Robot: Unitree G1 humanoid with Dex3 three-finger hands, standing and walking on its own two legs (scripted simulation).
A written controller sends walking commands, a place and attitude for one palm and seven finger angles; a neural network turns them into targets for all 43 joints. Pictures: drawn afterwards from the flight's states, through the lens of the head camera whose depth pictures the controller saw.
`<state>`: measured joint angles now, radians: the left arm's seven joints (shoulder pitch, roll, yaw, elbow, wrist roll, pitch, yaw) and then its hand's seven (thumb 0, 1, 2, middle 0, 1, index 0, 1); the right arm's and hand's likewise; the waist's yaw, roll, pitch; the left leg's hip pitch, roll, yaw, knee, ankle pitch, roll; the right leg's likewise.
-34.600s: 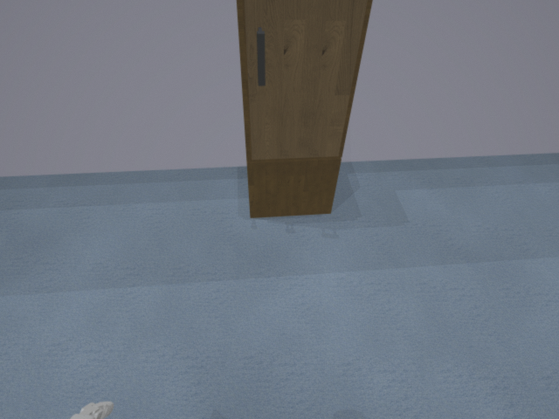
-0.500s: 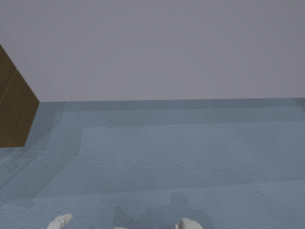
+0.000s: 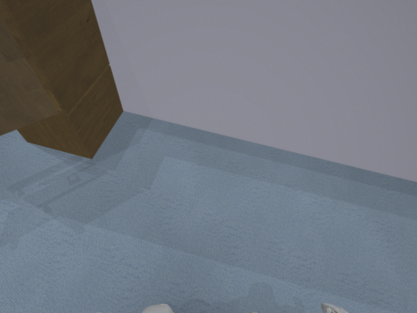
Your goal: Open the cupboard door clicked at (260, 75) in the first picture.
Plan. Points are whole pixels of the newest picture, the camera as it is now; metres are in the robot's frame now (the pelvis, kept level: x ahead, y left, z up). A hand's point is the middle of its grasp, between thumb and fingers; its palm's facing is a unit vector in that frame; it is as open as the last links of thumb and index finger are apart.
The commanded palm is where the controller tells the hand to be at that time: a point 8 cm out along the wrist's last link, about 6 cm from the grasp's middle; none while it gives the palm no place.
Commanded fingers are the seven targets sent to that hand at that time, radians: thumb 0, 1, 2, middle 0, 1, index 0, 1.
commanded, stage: turn to face it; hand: left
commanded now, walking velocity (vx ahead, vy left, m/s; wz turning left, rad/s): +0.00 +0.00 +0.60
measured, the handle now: out of the picture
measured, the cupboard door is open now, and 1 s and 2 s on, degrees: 52 52 52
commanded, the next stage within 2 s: take the last steps up to it in 1.06 s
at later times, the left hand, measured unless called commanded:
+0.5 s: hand out of the picture +0.04 +0.17 -0.13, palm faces +0.29 -0.92 -0.27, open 7.4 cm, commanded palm none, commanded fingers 0.00 0.90 0.90 -0.20 -0.30 -0.20 -0.30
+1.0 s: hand out of the picture -0.02 +0.19 -0.14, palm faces +0.54 -0.80 -0.28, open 7.4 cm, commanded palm none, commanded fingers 0.00 0.90 0.90 -0.20 -0.30 -0.20 -0.30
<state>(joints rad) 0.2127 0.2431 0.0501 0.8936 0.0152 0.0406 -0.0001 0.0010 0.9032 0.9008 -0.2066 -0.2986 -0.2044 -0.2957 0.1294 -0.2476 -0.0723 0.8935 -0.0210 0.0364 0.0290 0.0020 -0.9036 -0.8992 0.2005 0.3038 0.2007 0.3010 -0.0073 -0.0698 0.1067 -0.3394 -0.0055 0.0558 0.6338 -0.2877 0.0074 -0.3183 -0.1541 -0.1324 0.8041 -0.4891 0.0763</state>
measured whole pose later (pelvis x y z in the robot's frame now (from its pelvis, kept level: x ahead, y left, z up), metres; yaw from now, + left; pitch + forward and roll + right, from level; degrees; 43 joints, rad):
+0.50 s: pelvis +0.01 -0.05 +0.02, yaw +18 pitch +0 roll +1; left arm 0.19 0.21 0.04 0.86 0.02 0.02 0.02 0.00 0.91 0.90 -0.20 -0.30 -0.20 -0.30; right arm 0.16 -0.26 -0.09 0.93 -0.02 0.08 0.03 0.00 -0.90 -0.90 0.20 0.30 0.20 0.30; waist -0.02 0.00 0.09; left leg -0.49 0.00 0.01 1.08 -0.44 -0.06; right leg -0.22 -0.09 -0.12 0.52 -0.30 0.00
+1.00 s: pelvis +0.02 -0.05 +0.01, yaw +32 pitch +1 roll +0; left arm 0.17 0.26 0.06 0.91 0.01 0.04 0.00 0.00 0.91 0.90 -0.20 -0.30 -0.20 -0.29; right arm 0.16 -0.20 -0.04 0.94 -0.03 0.04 0.00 0.00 -0.90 -0.90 0.21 0.30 0.21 0.30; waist 0.01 0.00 0.08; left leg -0.30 -0.01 -0.06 0.53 -0.24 -0.01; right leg -0.32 -0.04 -0.04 0.68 -0.38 0.06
